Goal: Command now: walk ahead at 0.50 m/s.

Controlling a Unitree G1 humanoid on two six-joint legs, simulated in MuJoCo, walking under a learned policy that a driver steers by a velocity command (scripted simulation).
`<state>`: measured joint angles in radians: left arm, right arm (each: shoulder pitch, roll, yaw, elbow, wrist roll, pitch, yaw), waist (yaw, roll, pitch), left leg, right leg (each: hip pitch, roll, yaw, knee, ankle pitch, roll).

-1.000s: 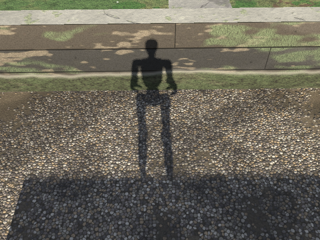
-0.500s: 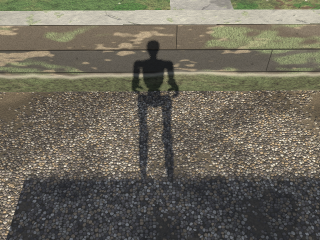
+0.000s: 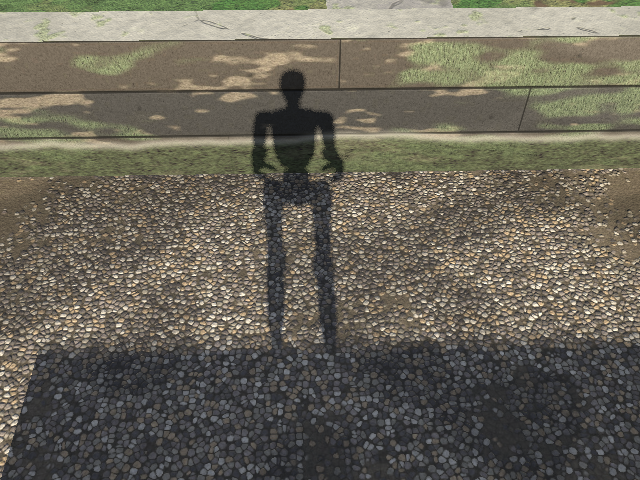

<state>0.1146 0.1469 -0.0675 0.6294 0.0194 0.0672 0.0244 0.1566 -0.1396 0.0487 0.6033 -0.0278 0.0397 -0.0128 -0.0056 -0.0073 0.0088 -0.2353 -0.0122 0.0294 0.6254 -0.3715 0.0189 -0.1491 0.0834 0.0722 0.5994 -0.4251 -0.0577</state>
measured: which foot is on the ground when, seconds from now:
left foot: down 0.00-1.00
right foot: down 0.00-1.00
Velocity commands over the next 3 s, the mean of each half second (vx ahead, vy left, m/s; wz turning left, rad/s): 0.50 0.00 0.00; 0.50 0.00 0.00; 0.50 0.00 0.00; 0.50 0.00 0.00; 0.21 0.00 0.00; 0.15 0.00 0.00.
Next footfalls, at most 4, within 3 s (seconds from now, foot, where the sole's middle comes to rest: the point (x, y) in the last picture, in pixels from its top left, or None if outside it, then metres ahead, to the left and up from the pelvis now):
none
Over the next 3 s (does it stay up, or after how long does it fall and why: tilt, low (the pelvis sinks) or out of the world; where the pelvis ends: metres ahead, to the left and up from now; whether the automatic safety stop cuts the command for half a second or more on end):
stays up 0.01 0.02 0.01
